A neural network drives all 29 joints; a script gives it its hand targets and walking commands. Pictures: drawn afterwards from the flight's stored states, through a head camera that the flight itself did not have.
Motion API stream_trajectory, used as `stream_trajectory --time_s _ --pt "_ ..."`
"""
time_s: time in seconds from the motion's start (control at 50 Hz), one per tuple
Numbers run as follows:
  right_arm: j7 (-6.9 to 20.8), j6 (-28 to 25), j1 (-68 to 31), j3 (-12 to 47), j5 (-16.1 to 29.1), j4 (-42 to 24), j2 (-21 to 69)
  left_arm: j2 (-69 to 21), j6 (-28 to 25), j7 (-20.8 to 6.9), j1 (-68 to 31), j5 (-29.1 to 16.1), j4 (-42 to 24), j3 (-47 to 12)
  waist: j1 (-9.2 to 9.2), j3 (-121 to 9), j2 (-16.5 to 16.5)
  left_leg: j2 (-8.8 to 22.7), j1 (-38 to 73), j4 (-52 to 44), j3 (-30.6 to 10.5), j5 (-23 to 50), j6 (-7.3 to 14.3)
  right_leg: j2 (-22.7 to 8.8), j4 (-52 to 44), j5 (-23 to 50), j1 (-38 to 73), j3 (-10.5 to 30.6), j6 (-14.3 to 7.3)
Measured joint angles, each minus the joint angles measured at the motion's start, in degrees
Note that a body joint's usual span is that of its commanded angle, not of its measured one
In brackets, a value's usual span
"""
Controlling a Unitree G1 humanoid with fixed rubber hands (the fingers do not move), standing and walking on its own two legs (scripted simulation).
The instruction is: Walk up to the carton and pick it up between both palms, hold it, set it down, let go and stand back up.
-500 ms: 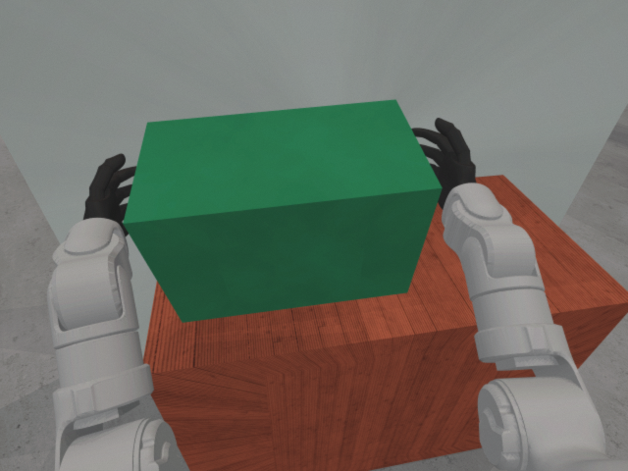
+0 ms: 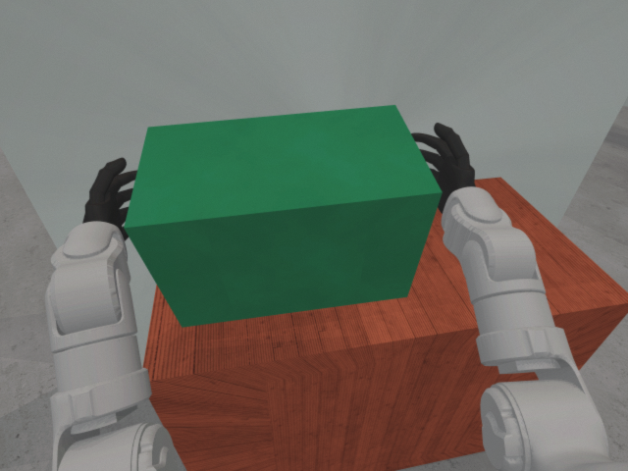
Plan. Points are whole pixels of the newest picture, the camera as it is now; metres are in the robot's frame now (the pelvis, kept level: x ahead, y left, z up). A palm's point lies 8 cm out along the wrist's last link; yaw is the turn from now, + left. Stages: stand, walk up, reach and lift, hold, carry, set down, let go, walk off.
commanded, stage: hold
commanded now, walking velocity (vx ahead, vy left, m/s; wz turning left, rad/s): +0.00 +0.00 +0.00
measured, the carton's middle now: (286, 218) +0.41 +0.00 +0.17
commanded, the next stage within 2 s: set down in 1.42 s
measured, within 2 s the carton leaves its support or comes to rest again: neither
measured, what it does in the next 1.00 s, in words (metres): stands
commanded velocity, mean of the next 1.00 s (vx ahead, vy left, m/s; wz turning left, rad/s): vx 0.00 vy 0.00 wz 0.00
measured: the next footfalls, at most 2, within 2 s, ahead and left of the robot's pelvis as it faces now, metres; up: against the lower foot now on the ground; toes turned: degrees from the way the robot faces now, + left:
none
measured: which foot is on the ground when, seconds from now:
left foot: down 0.00-1.00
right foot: down 0.00-1.00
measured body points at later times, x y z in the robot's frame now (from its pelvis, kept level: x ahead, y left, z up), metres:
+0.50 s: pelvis +0.00 -0.01 +0.00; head -0.04 +0.01 +0.45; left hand +0.38 +0.21 +0.22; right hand +0.39 -0.19 +0.24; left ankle +0.00 +0.10 -0.75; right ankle +0.04 -0.12 -0.75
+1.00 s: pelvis -0.01 +0.00 +0.00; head -0.05 +0.01 +0.45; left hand +0.37 +0.21 +0.21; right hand +0.38 -0.20 +0.24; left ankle +0.00 +0.10 -0.75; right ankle +0.04 -0.12 -0.75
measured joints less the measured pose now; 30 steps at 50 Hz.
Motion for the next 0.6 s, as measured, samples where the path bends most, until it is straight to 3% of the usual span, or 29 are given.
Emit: stream_trajectory --time_s 0.34,0.6 --pt "1.4 -0.7 -3.3 -2.5 -2.6 4.0 0.9 0.4 -0.3 0.5 -2.9 0.5 3.2 0.5 0.58 -0.7 -0.9 0.1 -1.3 -0.4 -0.3 0.9 -0.3 0.1 0.8 0.1 -1.7 -0.3 -0.4" --pt "-0.2 -1.3 -0.8 -0.5 -1.2 1.7 1.0 0.8 -1.5 -0.4 -1.1 0.2 2.6 0.5 -0.19 -0.8 -0.6 0.2 0.0 -0.4 -0.5 0.2 -0.3 0.2 -0.1 -0.2 0.0 -0.4 -0.2"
